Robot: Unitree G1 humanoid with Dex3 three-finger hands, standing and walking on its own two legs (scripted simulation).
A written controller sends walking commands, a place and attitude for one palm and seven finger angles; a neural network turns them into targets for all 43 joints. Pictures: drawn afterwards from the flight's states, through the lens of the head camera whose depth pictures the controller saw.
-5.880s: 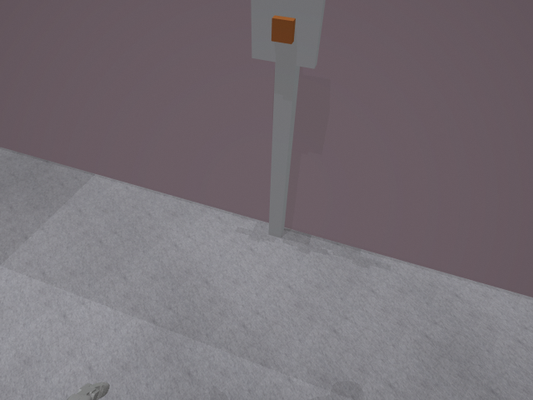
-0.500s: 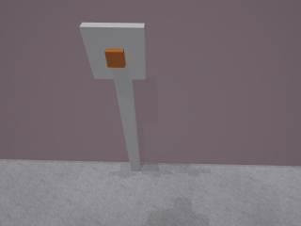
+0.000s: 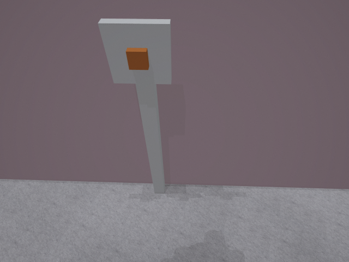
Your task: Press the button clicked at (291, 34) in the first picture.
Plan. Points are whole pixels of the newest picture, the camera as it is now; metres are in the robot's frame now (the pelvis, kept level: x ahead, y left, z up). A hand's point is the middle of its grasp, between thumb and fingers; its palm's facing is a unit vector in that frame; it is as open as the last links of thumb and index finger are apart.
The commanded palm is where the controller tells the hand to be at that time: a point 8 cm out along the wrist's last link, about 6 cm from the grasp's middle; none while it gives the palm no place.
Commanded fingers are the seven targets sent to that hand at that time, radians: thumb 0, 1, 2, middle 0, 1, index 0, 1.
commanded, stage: look again from close up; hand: left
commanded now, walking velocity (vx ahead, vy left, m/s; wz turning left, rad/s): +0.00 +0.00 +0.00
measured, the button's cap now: (138, 58) +0.59 +0.14 +0.17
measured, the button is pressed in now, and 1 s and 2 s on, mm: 0 0 0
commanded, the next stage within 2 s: shuffle to correct the standing spot in 0.16 s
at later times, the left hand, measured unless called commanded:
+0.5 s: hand out of the picture +0.01 +0.16 -0.18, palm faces +0.03 -0.98 -0.19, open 7.4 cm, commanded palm none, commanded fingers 0.00 0.90 0.90 -0.20 -0.30 -0.20 -0.30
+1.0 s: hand (142, 253) +0.18 +0.10 -0.17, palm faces +0.05 -0.97 -0.25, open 7.3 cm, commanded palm none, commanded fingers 0.00 0.90 0.90 -0.20 -0.30 -0.20 -0.30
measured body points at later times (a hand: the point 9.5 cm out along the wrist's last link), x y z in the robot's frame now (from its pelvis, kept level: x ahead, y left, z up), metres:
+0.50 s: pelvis +0.03 -0.02 -0.01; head +0.04 -0.02 +0.44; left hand +0.01 +0.21 -0.17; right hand +0.02 -0.24 -0.17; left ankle -0.02 +0.12 -0.73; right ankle -0.03 -0.13 -0.73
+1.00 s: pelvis +0.12 -0.08 -0.01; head +0.16 -0.11 +0.44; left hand +0.18 +0.15 -0.15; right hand +0.12 -0.33 -0.18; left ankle +0.03 +0.06 -0.66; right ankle +0.15 -0.16 -0.73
